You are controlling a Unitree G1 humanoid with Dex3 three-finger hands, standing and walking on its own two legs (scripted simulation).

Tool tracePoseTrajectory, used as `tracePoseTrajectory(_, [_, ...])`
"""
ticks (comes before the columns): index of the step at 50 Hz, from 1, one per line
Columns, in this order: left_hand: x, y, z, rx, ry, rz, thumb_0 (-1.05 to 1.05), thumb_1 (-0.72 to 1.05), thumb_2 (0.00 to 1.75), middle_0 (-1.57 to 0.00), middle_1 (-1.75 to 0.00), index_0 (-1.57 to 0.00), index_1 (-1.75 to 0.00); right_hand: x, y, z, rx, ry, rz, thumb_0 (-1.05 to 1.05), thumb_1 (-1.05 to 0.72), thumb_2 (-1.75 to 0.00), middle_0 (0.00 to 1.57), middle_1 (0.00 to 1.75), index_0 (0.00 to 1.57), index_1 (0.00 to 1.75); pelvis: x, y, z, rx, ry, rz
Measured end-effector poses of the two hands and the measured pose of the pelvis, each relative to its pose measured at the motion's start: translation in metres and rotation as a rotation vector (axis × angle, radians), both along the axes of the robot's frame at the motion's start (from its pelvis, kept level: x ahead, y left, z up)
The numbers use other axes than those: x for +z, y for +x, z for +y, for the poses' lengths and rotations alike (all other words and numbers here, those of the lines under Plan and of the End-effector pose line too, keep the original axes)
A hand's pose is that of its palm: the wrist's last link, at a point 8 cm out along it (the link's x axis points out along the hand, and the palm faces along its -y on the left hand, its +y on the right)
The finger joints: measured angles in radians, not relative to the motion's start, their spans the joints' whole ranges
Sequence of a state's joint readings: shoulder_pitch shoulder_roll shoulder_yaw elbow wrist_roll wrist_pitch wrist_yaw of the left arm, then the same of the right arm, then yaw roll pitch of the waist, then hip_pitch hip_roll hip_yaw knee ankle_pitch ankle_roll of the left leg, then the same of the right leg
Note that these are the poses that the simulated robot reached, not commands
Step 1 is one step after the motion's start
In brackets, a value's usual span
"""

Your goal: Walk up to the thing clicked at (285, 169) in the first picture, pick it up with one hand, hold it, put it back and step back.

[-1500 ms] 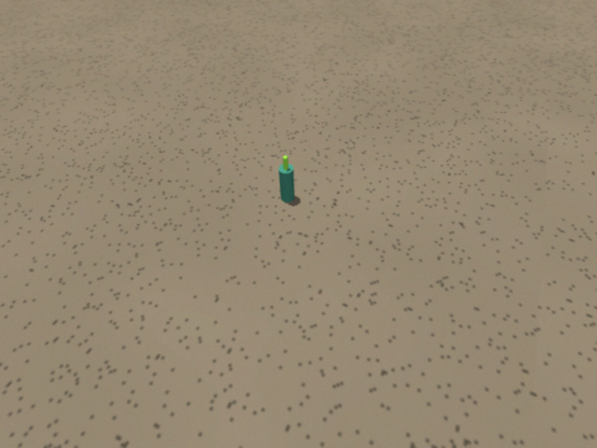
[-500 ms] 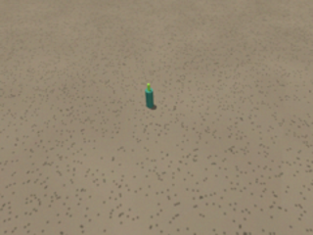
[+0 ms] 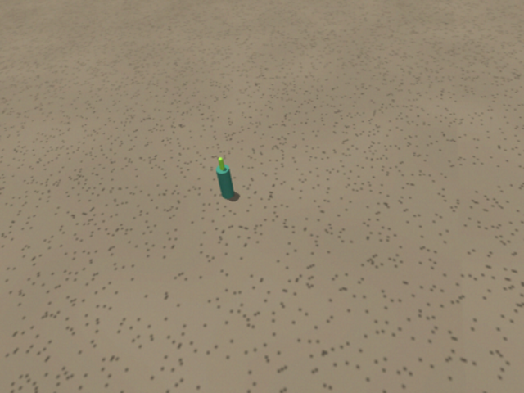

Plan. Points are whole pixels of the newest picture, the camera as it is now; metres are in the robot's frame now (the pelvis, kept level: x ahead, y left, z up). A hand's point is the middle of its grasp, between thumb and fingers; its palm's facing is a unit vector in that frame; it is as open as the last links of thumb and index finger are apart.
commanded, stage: walk up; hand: left
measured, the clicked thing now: (224, 177) +1.19 +0.25 -0.63
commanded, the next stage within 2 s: none
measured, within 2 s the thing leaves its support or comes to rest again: neither
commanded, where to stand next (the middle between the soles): +0.84 +0.04 m, yaw -2 degrees
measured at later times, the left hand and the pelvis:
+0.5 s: hand (132, 330) +0.27 +0.29 -0.14, palm faces -0.08 -0.93 -0.35, open 7.4 cm; pelvis +0.22 +0.01 +0.00, yaw -3 degrees
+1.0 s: hand (166, 234) +0.47 +0.25 -0.11, palm faces -0.03 -0.90 -0.43, open 7.4 cm; pelvis +0.43 -0.03 +0.01, yaw -2 degrees
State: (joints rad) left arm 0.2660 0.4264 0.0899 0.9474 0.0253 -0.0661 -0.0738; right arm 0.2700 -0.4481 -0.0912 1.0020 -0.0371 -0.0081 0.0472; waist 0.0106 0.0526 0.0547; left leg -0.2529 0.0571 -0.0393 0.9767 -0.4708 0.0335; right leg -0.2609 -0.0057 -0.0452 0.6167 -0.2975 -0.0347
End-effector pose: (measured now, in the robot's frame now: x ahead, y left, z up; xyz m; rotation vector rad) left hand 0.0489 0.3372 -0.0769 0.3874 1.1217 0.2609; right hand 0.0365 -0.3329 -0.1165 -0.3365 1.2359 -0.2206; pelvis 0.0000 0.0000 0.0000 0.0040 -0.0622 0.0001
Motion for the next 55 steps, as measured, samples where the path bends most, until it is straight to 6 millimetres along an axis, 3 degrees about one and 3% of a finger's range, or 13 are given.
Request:
tracePoseTrajectory(5, [0.006, 0.014, -0.019, 0.021, -0.027, 0.036, 0.00, 0.90, 0.90, -0.21, -0.30, -0.20, -0.30, 0.014, 0.062, 0.000, 0.045, 0.032, -0.077, 0.01, -0.91, -0.90, 0.20, 0.30, 0.20, 0.30, 0.012, 0.036, -0.006, -0.011, -0.012, 0.002])
tracePoseTrajectory(10, [-0.001, 0.041, -0.025, 0.025, -0.055, 0.068, 0.00, 0.90, 0.90, -0.21, -0.30, -0.21, -0.30, 0.021, 0.121, 0.007, 0.084, 0.043, -0.099, 0.01, -0.91, -0.90, 0.20, 0.30, 0.20, 0.30, 0.013, 0.079, -0.007, -0.016, -0.024, 0.012])
tracePoseTrajectory(15, [-0.020, 0.082, -0.018, 0.032, -0.079, 0.095, 0.00, 0.90, 0.90, -0.21, -0.30, -0.21, -0.30, 0.022, 0.192, 0.022, 0.117, 0.030, -0.122, 0.01, -0.90, -0.90, 0.20, 0.30, 0.20, 0.30, 0.003, 0.131, 0.001, -0.012, -0.035, 0.016])
tracePoseTrajectory(20, [-0.042, 0.140, -0.005, 0.019, -0.082, 0.130, 0.00, 0.90, 0.90, -0.21, -0.30, -0.21, -0.30, 0.023, 0.260, 0.039, 0.124, 0.005, -0.222, 0.01, -0.90, -0.90, 0.20, 0.30, 0.20, 0.30, -0.010, 0.182, 0.016, -0.029, -0.002, 0.011])
tracePoseTrajectory(24, [-0.034, 0.202, -0.006, -0.047, -0.081, 0.097, 0.00, 0.90, 0.90, -0.21, -0.30, -0.20, -0.30, 0.034, 0.279, 0.043, 0.064, 0.018, -0.255, 0.01, -0.90, -0.90, 0.20, 0.30, 0.20, 0.30, 0.000, 0.216, 0.015, -0.049, 0.010, 0.007])
tracePoseTrajectory(29, [-0.015, 0.277, -0.012, -0.117, -0.072, 0.029, 0.00, 0.90, 0.90, -0.21, -0.30, -0.20, -0.30, 0.035, 0.285, 0.031, 0.028, 0.017, -0.205, 0.00, -0.90, -0.90, 0.20, 0.30, 0.21, 0.30, 0.008, 0.257, 0.009, -0.066, 0.022, 0.008])
tracePoseTrajectory(33, [-0.002, 0.330, -0.021, -0.149, -0.040, -0.003, 0.00, 0.90, 0.90, -0.21, -0.30, -0.20, -0.30, 0.022, 0.291, 0.009, -0.004, 0.029, -0.152, 0.01, -0.90, -0.90, 0.20, 0.30, 0.21, 0.30, 0.005, 0.292, -0.004, -0.065, 0.028, 0.011])
tracePoseTrajectory(37, [0.001, 0.370, -0.030, -0.143, 0.021, -0.046, 0.00, 0.90, 0.90, -0.21, -0.30, -0.20, -0.30, -0.003, 0.313, -0.017, -0.023, 0.037, -0.104, 0.01, -0.90, -0.90, 0.20, 0.30, 0.20, 0.30, -0.010, 0.332, -0.025, -0.060, 0.020, 0.012])
tracePoseTrajectory(41, [0.008, 0.389, -0.043, -0.099, 0.033, -0.071, 0.00, 0.90, 0.90, -0.21, -0.30, -0.20, -0.30, -0.012, 0.352, -0.025, -0.010, 0.048, -0.056, 0.01, -0.90, -0.90, 0.20, 0.30, 0.20, 0.30, -0.007, 0.362, -0.034, -0.048, 0.008, 0.008])
tracePoseTrajectory(47, [0.015, 0.404, -0.052, -0.055, 0.013, -0.010, 0.00, 0.90, 0.90, -0.21, -0.30, -0.21, -0.30, 0.003, 0.423, -0.019, 0.040, 0.076, -0.086, 0.01, -0.91, -0.90, 0.20, 0.30, 0.20, 0.30, 0.009, 0.407, -0.036, -0.037, 0.000, 0.019])
tracePoseTrajectory(55, [-0.007, 0.435, -0.036, -0.009, -0.030, 0.060, 0.00, 0.90, 0.90, -0.21, -0.30, -0.21, -0.30, 0.019, 0.523, -0.001, 0.108, 0.052, -0.113, 0.01, -0.90, -0.90, 0.20, 0.30, 0.20, 0.30, 0.005, 0.471, -0.022, -0.014, -0.023, 0.023])
